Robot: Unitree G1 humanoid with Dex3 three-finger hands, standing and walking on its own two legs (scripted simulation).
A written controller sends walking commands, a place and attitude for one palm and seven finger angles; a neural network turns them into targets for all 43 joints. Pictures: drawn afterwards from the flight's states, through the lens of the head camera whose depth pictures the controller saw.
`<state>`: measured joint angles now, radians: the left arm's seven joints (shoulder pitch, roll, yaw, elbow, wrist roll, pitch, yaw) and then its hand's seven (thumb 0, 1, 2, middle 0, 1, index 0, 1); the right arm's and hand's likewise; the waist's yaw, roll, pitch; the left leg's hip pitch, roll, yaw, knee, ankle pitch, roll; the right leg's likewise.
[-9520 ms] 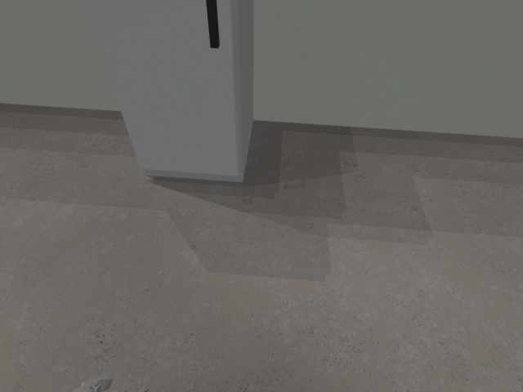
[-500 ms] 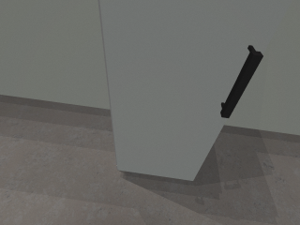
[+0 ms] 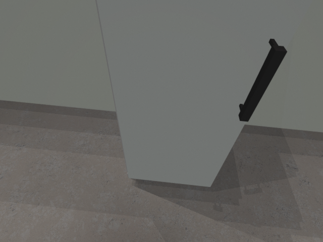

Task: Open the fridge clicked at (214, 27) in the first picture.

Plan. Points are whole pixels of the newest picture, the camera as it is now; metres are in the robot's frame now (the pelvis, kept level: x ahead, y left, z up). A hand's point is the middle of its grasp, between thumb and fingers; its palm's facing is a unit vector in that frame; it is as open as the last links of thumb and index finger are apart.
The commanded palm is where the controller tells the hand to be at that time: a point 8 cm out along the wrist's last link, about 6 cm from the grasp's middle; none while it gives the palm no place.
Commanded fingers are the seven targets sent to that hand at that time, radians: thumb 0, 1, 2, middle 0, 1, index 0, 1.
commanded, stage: look again from close up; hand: right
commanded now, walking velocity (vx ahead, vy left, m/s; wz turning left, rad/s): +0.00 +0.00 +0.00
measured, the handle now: (256, 84) +0.54 -0.25 +0.13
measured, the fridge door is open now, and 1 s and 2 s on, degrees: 0 0 0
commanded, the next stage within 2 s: shuffle to correct the standing spot in 0.44 s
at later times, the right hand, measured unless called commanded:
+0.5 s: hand out of the picture +0.01 -0.16 -0.17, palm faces +0.04 +0.98 -0.21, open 7.4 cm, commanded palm none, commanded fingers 0.00 -0.90 -0.90 0.20 0.30 0.20 0.30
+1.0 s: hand out of the picture +0.03 -0.19 -0.18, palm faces +0.05 +0.98 -0.17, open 7.4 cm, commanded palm none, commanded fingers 0.00 -0.90 -0.90 0.20 0.30 0.20 0.30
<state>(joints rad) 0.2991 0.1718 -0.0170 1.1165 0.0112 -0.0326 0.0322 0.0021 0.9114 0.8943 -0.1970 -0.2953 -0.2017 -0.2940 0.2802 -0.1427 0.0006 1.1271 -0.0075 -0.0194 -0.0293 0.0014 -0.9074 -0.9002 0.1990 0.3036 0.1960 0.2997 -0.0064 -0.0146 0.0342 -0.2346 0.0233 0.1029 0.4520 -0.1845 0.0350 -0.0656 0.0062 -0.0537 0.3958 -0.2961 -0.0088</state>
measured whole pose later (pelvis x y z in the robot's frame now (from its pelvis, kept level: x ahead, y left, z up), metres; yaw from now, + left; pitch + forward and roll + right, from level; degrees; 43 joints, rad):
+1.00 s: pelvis +0.03 -0.02 +0.00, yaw -1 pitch +1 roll +0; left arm 0.47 0.11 -0.01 1.12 0.03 -0.03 0.03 0.00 0.91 0.89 -0.20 -0.30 -0.20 -0.29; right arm 0.30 -0.14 -0.05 1.08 -0.03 0.02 -0.02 0.01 -0.91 -0.90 0.20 0.30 0.20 0.30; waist 0.02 0.01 0.00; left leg -0.39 0.03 0.09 0.81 -0.44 0.05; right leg -0.11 0.02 -0.08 0.40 -0.32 -0.05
